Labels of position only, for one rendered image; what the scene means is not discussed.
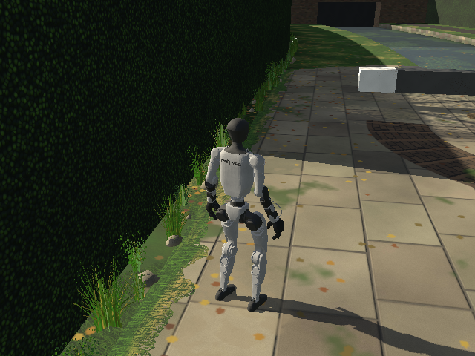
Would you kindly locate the robot right forearm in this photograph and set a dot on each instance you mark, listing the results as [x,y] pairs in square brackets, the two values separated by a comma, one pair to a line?
[268,206]

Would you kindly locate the robot head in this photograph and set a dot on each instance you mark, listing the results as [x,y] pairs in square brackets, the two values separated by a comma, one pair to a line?
[238,130]

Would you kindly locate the robot left forearm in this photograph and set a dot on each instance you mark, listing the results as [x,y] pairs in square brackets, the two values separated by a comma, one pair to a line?
[211,192]

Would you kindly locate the robot left upper arm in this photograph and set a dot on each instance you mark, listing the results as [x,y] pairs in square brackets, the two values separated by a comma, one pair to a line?
[214,163]

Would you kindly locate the left robot hand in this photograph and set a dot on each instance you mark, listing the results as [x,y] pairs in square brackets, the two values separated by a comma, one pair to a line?
[211,206]

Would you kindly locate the robot left shin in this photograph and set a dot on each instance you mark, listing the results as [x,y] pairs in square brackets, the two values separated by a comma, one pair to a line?
[226,266]

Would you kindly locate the robot right upper arm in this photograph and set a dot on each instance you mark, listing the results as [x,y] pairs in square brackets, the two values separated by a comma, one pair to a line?
[257,162]

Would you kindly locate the right robot hand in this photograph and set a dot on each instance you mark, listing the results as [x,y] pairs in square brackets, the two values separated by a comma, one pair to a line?
[278,227]

